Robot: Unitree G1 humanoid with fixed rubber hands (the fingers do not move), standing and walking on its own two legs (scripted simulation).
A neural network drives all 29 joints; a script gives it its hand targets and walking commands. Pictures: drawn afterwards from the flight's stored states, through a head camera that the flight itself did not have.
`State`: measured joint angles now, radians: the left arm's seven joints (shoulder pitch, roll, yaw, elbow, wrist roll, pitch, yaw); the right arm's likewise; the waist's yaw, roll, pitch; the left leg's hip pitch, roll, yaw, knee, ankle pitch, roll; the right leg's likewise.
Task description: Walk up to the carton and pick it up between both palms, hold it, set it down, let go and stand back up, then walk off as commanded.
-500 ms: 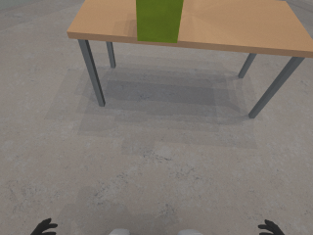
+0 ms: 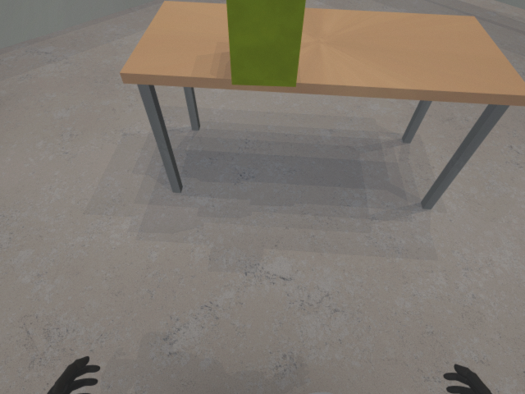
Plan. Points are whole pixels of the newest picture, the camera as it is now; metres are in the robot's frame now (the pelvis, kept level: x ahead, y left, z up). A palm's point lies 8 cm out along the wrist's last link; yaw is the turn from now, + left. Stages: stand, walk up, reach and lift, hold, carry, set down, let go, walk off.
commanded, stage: walk off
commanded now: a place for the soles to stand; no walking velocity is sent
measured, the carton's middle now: (265, 28) +1.06 -0.03 +0.02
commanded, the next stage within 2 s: stand in 0.04 s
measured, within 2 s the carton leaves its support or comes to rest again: neither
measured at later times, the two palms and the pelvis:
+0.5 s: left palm out of the picture +0.07 +0.31 -0.08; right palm out of the picture +0.06 -0.30 -0.08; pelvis -0.05 +0.00 +0.00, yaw +0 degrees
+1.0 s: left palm out of the picture +0.07 +0.31 -0.09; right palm out of the picture +0.06 -0.30 -0.09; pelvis -0.04 +0.00 +0.01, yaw +0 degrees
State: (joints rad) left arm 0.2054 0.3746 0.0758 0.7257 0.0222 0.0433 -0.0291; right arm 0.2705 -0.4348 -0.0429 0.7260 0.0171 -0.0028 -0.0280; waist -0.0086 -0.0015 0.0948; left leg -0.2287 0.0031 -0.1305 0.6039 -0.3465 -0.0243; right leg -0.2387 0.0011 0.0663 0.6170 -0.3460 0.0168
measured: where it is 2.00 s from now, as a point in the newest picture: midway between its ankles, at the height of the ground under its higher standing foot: outside the picture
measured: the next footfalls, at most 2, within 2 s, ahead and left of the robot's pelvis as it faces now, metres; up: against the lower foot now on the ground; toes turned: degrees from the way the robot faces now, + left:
none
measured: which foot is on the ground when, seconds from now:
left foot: down 0.00-1.00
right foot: down 0.00-1.00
